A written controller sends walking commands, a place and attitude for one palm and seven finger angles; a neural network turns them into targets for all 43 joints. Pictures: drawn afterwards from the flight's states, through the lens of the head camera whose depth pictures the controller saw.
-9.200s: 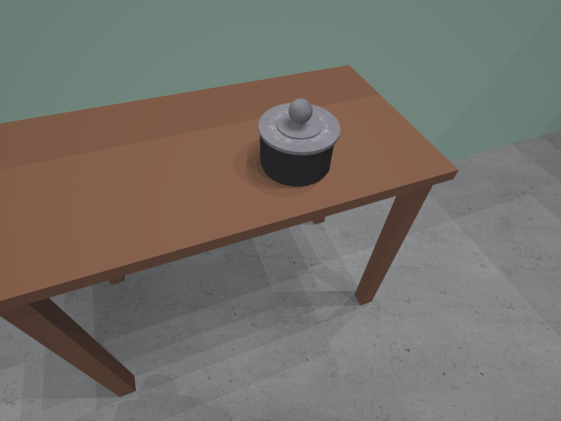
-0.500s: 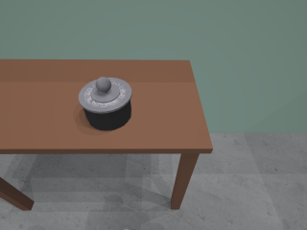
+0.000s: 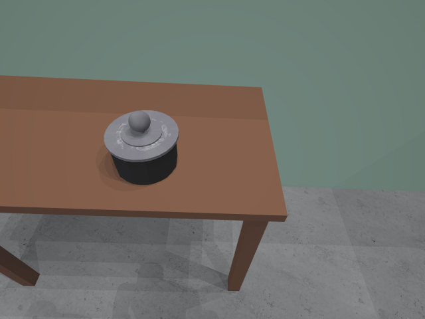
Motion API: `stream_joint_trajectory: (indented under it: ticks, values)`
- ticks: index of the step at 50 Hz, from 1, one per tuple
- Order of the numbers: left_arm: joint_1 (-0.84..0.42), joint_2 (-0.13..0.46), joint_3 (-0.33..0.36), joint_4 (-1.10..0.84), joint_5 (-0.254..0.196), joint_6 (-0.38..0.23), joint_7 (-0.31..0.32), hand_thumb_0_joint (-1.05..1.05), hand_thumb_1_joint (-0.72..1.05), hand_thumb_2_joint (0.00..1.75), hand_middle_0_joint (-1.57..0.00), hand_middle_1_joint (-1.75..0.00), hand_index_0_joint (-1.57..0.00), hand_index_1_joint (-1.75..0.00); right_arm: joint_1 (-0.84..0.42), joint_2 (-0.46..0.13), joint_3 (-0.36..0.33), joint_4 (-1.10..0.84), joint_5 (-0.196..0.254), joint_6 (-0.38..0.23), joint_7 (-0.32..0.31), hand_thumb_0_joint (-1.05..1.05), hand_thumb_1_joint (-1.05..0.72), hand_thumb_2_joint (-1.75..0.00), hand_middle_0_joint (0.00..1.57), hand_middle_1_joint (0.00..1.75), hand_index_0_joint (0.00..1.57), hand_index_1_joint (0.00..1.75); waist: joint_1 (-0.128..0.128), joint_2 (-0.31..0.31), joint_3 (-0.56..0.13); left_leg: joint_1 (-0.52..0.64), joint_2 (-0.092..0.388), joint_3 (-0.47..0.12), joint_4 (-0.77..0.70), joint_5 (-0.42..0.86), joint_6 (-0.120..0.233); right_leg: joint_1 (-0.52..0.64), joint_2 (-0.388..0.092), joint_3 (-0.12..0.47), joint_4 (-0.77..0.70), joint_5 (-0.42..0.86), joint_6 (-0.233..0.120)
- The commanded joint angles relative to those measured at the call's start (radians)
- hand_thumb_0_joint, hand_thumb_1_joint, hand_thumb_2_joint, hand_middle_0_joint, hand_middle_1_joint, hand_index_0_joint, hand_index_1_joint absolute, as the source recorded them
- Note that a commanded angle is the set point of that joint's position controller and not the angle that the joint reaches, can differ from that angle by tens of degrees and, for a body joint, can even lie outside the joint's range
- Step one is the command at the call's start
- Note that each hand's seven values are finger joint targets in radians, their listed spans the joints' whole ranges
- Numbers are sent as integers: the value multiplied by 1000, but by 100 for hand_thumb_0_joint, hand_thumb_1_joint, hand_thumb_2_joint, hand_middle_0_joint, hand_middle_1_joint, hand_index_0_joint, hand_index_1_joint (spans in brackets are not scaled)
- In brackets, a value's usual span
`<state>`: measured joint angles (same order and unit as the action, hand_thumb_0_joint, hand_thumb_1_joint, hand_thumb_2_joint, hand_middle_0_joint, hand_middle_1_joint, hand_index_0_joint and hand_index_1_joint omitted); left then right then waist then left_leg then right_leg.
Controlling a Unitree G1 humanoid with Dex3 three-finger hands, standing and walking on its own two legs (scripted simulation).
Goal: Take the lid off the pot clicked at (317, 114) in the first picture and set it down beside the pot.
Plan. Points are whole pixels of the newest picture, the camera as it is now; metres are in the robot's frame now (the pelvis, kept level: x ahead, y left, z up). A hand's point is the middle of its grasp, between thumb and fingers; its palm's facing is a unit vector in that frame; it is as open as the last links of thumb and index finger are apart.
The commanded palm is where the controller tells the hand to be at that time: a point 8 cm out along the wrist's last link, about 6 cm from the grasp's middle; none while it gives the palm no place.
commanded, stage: come to a stop and stand still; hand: left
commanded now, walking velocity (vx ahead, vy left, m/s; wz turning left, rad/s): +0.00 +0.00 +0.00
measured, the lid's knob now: (139, 121) +0.50 +0.20 +0.09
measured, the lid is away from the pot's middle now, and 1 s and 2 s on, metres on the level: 0.00 0.00 0.00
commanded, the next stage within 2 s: look again from close up in 0.58 s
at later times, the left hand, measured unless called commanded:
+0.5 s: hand out of the picture +0.04 +0.18 -0.17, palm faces +0.01 -0.98 -0.20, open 7.3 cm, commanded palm none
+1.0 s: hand out of the picture +0.04 +0.18 -0.17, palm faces +0.02 -0.98 -0.20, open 7.3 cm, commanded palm none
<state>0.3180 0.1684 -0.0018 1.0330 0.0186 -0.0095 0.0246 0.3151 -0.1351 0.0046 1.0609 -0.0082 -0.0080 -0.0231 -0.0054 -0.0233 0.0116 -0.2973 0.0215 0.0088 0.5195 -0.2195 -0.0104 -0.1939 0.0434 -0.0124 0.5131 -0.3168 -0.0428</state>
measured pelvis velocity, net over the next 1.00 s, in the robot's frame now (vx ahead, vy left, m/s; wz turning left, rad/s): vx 0.05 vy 0.00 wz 0.00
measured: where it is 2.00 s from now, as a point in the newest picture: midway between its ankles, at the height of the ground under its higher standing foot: outside the picture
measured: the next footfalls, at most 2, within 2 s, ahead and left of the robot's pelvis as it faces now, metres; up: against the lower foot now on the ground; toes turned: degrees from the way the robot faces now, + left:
none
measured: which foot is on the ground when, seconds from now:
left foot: down 0.00-1.00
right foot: down 0.00-1.00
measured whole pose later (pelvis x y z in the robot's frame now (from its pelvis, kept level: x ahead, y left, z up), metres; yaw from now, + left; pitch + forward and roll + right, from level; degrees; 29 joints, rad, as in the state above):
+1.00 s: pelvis +0.05 +0.00 +0.01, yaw +0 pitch +0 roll +1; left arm 0.30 0.17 0.00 1.07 0.01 -0.02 0.04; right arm 0.26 -0.15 0.01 1.13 0.00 -0.02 -0.03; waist 0.00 -0.03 0.03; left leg -0.19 0.01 0.02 0.43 -0.24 -0.01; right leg -0.07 0.03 0.00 0.41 -0.33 -0.04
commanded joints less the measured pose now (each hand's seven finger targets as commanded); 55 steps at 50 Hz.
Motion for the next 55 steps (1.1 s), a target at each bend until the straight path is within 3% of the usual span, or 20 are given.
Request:
stream_joint_trajectory:
  ticks: [1, 12, 16, 28, 34, 35, 49, 55]
  values:
    - [51, 100, 20, -29, -5, -23, 14, 0, 90, 90, -20, -30, -20, -30, 19, -105, -23, -26, 3, -28, -2, 0, -90, -90, 20, 30, 20, 30, 8, 23, 37, 59, 74, -77, -86, 72, 44, -60, -126, 116, -131, 135, -6]
    - [52, 104, 18, -1, -5, -23, 16, 0, 90, 90, -20, -30, -20, -30, -10, -119, -20, -3, 4, -31, -6, 0, -90, -90, 20, 30, 20, 30, 10, 43, 21, 125, 79, -74, -98, 182, 49, -22, -135, 100, -132, 231, 2]
    - [45, 108, 18, 1, -6, -23, 16, 0, 90, 90, -20, -30, -20, -30, -16, -125, -20, 1, 6, -31, -6, 0, -90, -90, 20, 30, 20, 30, 11, 13, 20, 135, 81, -72, -99, 219, 49, -4, -137, 93, -134, 275, 6]
    - [49, 115, 18, 5, -7, -25, 21, 0, 90, 90, -20, -30, -20, -30, -21, -129, -18, 20, 7, -29, -8, 0, -90, -90, 20, 30, 20, 30, 10, 16, 8, 167, 81, -65, -100, 281, 46, 32, -149, 88, -143, 354, 7]
    - [52, 112, 17, 6, -7, -22, 21, 0, 90, 90, -20, -30, -20, -30, -19, -124, -16, 29, 7, -28, -8, 0, -90, -90, 20, 30, 20, 30, 12, 30, 33, 163, 80, -67, -119, 248, 47, 24, -148, 87, -159, 303, 8]
    - [52, 117, 18, 6, -8, -22, 19, 0, 90, 90, -20, -30, -20, -30, -18, -122, -16, 29, 7, -28, -8, 0, -90, -90, 20, 30, 20, 30, 14, 8, 27, 167, 83, -70, -121, 251, 50, 30, -144, 83, -159, 306, 7]
    - [72, 104, 16, 13, -9, -25, 24, 0, 90, 90, -20, -30, -20, -30, -3, -117, -15, 48, 8, -29, -11, 0, -90, -90, 20, 30, 20, 30, 12, 12, 13, 180, 81, -63, -109, 285, 44, 54, -155, 88, -163, 381, 5]
    - [78, 104, 16, 16, -10, -24, 22, 0, 90, 90, -20, -30, -20, -30, -2, -108, -13, 52, 10, -28, -11, 0, -90, -90, 20, 30, 20, 30, 14, 11, 41, 168, 82, -66, -121, 249, 47, 42, -150, 84, -178, 334, 5]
